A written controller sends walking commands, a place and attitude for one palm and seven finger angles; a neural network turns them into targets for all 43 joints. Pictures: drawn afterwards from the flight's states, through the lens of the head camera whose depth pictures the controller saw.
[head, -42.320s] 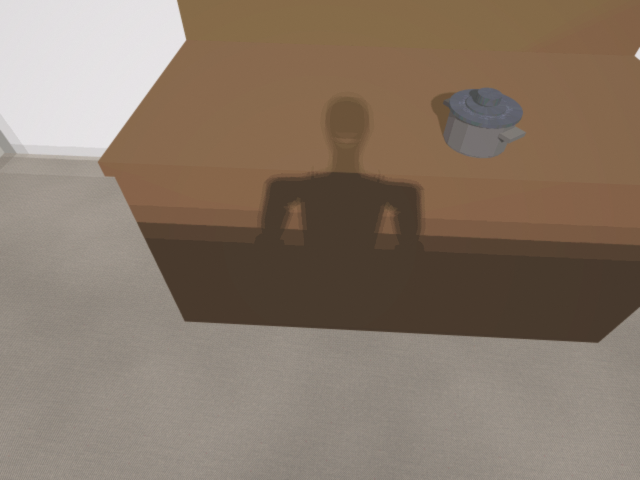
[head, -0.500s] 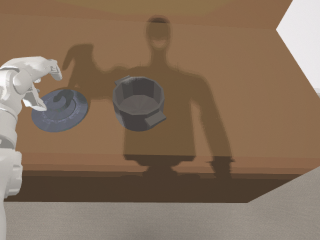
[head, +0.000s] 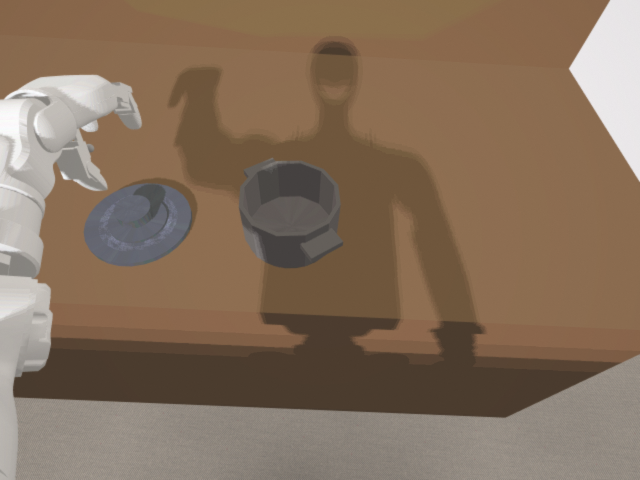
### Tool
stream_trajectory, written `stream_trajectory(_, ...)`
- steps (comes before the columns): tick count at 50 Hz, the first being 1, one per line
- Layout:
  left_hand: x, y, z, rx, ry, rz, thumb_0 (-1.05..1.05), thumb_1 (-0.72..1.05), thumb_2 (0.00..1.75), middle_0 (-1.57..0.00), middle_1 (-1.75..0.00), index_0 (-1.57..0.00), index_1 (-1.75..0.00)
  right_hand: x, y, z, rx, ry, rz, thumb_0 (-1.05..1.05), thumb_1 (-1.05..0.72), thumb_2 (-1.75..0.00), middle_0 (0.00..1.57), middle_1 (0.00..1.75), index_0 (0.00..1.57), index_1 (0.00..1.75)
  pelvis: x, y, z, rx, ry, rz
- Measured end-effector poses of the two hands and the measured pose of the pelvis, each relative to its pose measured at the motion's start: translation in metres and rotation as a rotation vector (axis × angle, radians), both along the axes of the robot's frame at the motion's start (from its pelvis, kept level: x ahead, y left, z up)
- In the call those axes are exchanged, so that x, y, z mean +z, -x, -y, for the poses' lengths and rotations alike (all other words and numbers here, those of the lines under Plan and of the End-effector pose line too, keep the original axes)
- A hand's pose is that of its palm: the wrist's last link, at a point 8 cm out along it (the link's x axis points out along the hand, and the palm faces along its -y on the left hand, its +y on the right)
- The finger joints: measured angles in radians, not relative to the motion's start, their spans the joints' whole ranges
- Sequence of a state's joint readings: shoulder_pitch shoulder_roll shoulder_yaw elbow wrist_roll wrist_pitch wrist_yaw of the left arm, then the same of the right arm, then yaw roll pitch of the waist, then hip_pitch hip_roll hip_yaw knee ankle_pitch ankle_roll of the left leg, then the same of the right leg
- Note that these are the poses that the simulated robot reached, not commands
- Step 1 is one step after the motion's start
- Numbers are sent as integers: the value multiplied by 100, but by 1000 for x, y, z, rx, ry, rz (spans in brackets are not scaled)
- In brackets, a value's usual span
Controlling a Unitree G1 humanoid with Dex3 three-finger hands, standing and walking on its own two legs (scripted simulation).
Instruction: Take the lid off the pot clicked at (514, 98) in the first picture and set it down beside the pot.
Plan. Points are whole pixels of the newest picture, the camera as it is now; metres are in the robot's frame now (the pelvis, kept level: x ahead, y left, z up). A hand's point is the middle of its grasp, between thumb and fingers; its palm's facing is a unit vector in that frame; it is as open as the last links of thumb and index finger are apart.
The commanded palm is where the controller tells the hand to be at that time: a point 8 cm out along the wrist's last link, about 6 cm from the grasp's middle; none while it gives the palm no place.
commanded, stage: raise the empty hand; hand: left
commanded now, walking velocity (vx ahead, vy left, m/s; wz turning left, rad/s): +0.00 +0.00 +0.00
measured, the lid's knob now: (133, 211) +0.49 +0.27 +0.01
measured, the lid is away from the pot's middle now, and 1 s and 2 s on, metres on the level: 0.23 0.23 0.23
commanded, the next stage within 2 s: draw the hand back to the body in 0.28 s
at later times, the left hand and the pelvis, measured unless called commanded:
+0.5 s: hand (73, 145) +0.46 +0.28 +0.16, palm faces -0.35 -0.04 -0.94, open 11.1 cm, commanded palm +0.45 +0.27 +0.22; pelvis +0.00 -0.01 +0.00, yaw +0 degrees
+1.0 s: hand (107, 169) +0.41 +0.23 +0.17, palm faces +0.06 -0.74 -0.67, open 11.1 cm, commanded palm +0.37 +0.27 +0.21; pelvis +0.00 -0.02 +0.01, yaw +1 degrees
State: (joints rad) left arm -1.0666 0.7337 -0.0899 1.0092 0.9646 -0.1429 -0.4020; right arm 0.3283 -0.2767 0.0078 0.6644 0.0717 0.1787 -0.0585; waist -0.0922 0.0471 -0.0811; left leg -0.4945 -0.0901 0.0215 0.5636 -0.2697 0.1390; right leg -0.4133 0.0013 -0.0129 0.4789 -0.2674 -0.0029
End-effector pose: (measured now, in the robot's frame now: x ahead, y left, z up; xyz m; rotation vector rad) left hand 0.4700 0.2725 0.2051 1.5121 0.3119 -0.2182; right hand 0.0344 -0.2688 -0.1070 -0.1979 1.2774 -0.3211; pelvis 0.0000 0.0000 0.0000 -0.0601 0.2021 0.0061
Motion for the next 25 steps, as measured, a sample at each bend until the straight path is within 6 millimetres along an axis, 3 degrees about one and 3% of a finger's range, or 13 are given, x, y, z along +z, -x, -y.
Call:
stream_trajectory(14, 24, 0, -6, 68, -5, 1, 0, -3, 70, -39, -82, -38, -81, 1, -1, 3, -5, -23, 9, 1, -90, -90, 20, 30, 20, 30, 3, -3, 6, -1, -7, 14)
stream_trajectory(25, 13, 9, -7, 39, -28, -23, 0, -3, 70, -39, -82, -38, -81, 5, -8, 13, 9, -6, 7, 1, -90, -90, 20, 30, 20, 30, 4, 0, 12, 5, -9, 19)
